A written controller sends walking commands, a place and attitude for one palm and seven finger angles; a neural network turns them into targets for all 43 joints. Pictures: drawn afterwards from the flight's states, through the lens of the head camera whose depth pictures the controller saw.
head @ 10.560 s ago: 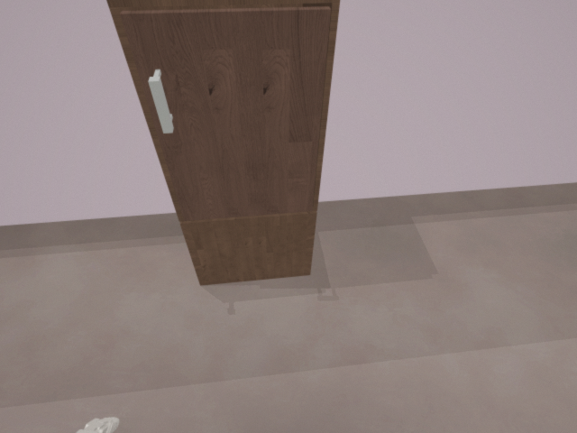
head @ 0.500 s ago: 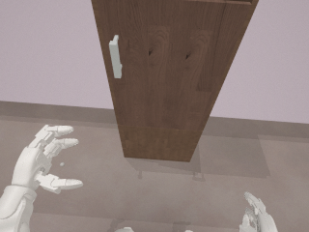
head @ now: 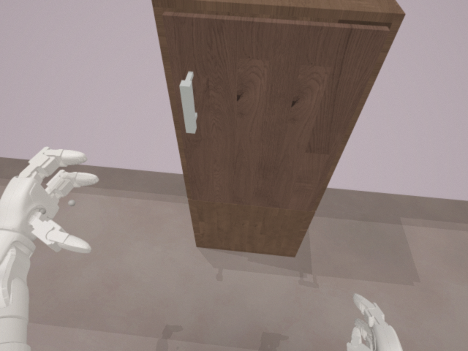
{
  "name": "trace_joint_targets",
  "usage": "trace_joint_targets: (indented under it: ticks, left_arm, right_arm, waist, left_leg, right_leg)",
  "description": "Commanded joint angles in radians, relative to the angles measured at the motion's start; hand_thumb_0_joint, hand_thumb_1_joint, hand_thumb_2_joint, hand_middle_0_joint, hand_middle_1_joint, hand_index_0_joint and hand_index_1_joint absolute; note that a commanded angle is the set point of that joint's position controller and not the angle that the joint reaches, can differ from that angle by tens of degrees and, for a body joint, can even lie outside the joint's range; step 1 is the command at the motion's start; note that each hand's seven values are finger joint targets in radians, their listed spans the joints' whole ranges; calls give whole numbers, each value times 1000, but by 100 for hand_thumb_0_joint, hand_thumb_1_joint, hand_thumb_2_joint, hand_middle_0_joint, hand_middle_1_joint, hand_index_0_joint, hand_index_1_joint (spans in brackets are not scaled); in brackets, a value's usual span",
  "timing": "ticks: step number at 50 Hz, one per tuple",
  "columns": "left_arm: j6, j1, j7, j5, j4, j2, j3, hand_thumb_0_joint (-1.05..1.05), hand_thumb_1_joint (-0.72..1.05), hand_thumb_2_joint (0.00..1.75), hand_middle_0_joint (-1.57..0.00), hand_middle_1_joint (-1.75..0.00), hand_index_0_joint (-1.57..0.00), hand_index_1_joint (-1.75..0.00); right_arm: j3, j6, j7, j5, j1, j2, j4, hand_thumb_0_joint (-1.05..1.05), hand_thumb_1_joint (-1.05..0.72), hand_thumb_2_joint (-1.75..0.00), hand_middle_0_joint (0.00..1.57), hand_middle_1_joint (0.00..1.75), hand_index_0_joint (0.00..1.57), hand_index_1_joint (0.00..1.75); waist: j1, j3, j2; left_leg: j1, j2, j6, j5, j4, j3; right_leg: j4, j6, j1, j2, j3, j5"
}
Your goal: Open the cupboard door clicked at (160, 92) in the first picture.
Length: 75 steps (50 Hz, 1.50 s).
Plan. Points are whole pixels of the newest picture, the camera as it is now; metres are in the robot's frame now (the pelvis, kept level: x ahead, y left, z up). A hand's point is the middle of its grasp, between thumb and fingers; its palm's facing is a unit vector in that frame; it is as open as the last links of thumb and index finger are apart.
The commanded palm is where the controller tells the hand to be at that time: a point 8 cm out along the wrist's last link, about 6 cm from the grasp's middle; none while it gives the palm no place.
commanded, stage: raise the hand with hooked fingers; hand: left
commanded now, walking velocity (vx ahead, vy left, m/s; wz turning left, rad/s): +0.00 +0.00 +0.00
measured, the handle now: (190, 103) +0.59 +0.15 +0.09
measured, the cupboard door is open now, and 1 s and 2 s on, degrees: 0 0 0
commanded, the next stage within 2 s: move the hooked fingers beside the handle in 0.48 s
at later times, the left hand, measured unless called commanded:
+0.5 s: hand (85, 204) +0.30 +0.26 +0.11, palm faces +0.00 -1.00 -0.03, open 14.0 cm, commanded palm +0.26 +0.31 +0.11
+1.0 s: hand (117, 169) +0.37 +0.24 +0.11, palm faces -0.04 -1.00 +0.00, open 14.0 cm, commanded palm +0.34 +0.29 +0.11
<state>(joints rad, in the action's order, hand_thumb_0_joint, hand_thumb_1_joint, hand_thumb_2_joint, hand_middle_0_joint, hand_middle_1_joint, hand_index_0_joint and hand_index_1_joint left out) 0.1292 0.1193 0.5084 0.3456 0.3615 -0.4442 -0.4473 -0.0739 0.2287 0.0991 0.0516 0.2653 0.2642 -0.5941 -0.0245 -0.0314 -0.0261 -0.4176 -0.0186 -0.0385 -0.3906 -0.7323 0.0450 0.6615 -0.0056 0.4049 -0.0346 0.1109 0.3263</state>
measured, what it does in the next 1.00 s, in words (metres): stands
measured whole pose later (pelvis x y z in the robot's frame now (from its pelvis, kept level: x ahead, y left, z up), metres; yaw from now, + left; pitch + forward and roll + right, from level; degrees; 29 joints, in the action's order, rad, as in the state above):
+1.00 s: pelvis -0.01 -0.02 +0.00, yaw -1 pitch +7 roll -1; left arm 0.17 0.42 0.51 0.28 0.70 -0.48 -0.42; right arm -0.05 0.17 0.09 0.05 0.30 0.29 -0.60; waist 0.03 -0.04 -0.02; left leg -0.47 -0.03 -0.02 -0.37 -0.72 0.06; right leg 0.68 0.02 0.48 -0.02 0.09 0.32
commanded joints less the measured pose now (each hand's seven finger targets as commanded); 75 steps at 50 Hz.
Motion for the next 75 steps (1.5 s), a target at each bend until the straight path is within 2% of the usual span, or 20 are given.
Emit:
trace_joint_targets:
  ticks: [1, 7, 9, 16, 22, 27, 29, 34, 38, 41, 44, 47, 50, 53, 58, 61, 65, 67, 70, 75]
  left_arm:
    - [8, 215, 33, 19, -130, -228, -44, 0, -50, 30, -30, -120, -30, -120]
    - [42, 186, 12, 36, -189, -284, -117, 0, -50, 30, -30, -120, -30, -120]
    - [59, 190, -4, 36, -199, -283, -131, 0, -50, 30, -30, -120, -30, -120]
    - [70, 237, -13, 7, -207, -242, -68, 0, -50, 30, -30, -120, -30, -120]
    - [63, 213, 2, 23, -163, -268, -99, 0, -50, 30, -30, -120, -30, -120]
    - [55, 236, 15, 37, -125, -248, -86, 0, -50, 30, -30, -120, -30, -120]
    - [63, 253, 16, 28, -160, -257, -82, 0, -50, 30, -30, -120, -30, -120]
    - [79, 438, 7, 7, -55, -272, -57, 0, -50, 30, -30, -120, -30, -120]
    - [103, 544, 9, -16, -2, -324, -65, 0, -50, 30, -30, -120, -30, -120]
    - [112, 602, 5, -34, 28, -292, -17, 0, -50, 30, -30, -120, -30, -120]
    - [103, 563, 3, -29, 124, -318, -51, 0, -50, 30, -30, -120, -30, -120]
    - [95, 551, -6, -31, 184, -345, -78, 0, -50, 30, -30, -120, -30, -120]
    - [100, 596, -25, -48, 193, -333, -63, 0, -50, 30, -30, -120, -30, -120]
    - [122, 625, -37, -56, 204, -404, -119, 0, -50, 30, -30, -120, -30, -120]
    - [176, 748, -24, -68, 201, -415, -101, 0, -50, 30, -30, -120, -30, -120]
    - [189, 791, -13, -77, 212, -350, -31, 0, -50, 30, -30, -120, -30, -120]
    - [165, 847, -13, -72, 294, -305, 11, 0, -50, 30, -30, -120, -30, -120]
    - [152, 849, -26, -78, 367, -353, -28, 0, -50, 30, -30, -120, -30, -120]
    - [149, 885, -55, -107, 440, -362, -28, 0, -50, 30, -30, -120, -30, -120]
    - [219, 1038, -94, -150, 420, -388, -16, 0, -50, 30, -30, -120, -30, -120]
  right_arm:
    - [69, 45, 14, 6, -41, 160, 150, 0, -90, -90, 20, 30, 20, 30]
    - [73, 41, -8, -6, -39, 160, 172, 0, -90, -90, 20, 30, 20, 30]
    - [76, 38, -9, -6, -35, 155, 170, 0, -90, -90, 20, 30, 20, 30]
    - [76, 35, 2, -2, -32, 151, 160, 0, -90, -90, 20, 30, 20, 30]
    - [74, 33, 10, -2, -34, 158, 155, 0, -90, -90, 20, 30, 20, 30]
    - [70, 30, 10, 0, -45, 156, 158, 0, -90, -90, 20, 30, 20, 30]
    - [73, 33, 10, 1, -47, 152, 160, 0, -90, -90, 20, 30, 20, 30]
    - [69, 24, 23, 2, -30, 158, 129, 0, -90, -90, 20, 30, 20, 30]
    - [69, 18, 26, 1, -13, 163, 117, 0, -90, -90, 20, 30, 20, 30]
    - [70, 17, 25, 1, 0, 160, 110, 0, -90, -90, 20, 30, 20, 30]
    - [74, 5, 18, 1, 20, 171, 111, 0, -90, -90, 20, 30, 20, 30]
    - [74, -10, 7, -2, 31, 179, 117, 0, -90, -90, 20, 30, 20, 30]
    - [80, -26, -3, -2, 48, 176, 121, 0, -90, -90, 20, 30, 20, 30]
    - [86, -44, -10, -6, 72, 185, 124, 0, -90, -90, 20, 30, 20, 30]
    - [90, -66, -10, -8, 94, 183, 111, 0, -90, -90, 20, 30, 20, 30]
    - [92, -72, -6, -5, 108, 179, 96, 0, -90, -90, 20, 30, 20, 30]
    - [95, -82, -5, -5, 128, 188, 73, 0, -90, -90, 20, 30, 20, 30]
    - [94, -93, -5, -7, 143, 198, 64, 0, -90, -90, 20, 30, 20, 30]
    - [92, -107, -14, -12, 151, 195, 63, 0, -90, -90, 20, 30, 20, 30]
    - [91, -127, -25, -22, 179, 190, 60, 0, -90, -90, 20, 30, 20, 30]
  waist:
    - [12, -218, -48]
    - [-15, -238, -17]
    - [-13, -259, -43]
    - [12, -232, -120]
    - [10, -216, -21]
    - [9, -198, -5]
    - [10, -236, -52]
    - [54, -171, -24]
    - [51, -249, -60]
    - [59, -287, -113]
    - [47, -289, -16]
    - [30, -292, -17]
    - [40, -291, -18]
    - [37, -328, 18]
    - [63, -354, -61]
    - [84, -364, -111]
    - [103, -338, -73]
    - [96, -324, -29]
    - [97, -310, -17]
    - [116, -393, -79]
  left_leg:
    - [113, 7, 30, 350, 142, -85]
    - [114, 8, 33, 391, 142, -78]
    - [127, 8, 32, 399, 144, -70]
    - [135, 9, 27, 332, 151, -61]
    - [110, 10, 20, 308, 149, -61]
    - [87, 16, 19, 280, 145, -56]
    - [110, 16, 18, 297, 142, -50]
    - [65, 15, 16, 198, 135, -54]
    - [70, 18, 16, 219, 122, -56]
    - [98, 19, 18, 235, 118, -59]
    - [52, 15, 16, 255, 112, -60]
    - [28, 17, 18, 281, 107, -54]
    - [19, 14, 16, 295, 108, -47]
    - [-10, 14, 12, 305, 99, -39]
    - [12, 13, 9, 308, 85, -33]
    - [64, 9, 10, 340, 80, -42]
    - [75, 3, 14, 327, 83, -62]
    - [34, 5, 14, 320, 80, -66]
    - [-6, 7, 14, 287, 80, -61]
    - [56, -3, 21, 360, 54, -76]
  right_leg:
    - [-63, 37, -77, 47, -34, -257]
    - [-56, 44, -112, 54, -39, -292]
    - [-57, 42, -115, 51, -42, -301]
    - [-73, 39, -83, 47, -51, -250]
    - [-80, 37, -105, 51, -54, -254]
    - [-83, 35, -103, 45, -63, -244]
    - [-81, 33, -110, 42, -69, -263]
    - [-97, 28, -43, 42, -82, -156]
    - [-77, 33, -69, 37, -90, -175]
    - [-69, 34, -47, 37, -82, -190]
    - [-58, 31, -75, 39, -82, -227]
    - [-43, 36, -91, 39, -82, -262]
    - [-40, 30, -78, 38, -82, -285]
    - [-29, 26, -116, 40, -95, -315]
    - [-22, 28, -98, 45, -105, -322]
    - [-23, 32, -39, 51, -90, -319]
    - [-29, 32, 23, 55, -70, -281]
    - [-23, 35, 11, 54, -69, -278]
    - [-19, 29, 24, 48, -72, -255]
    - [11, 30, 61, 55, -70, -275]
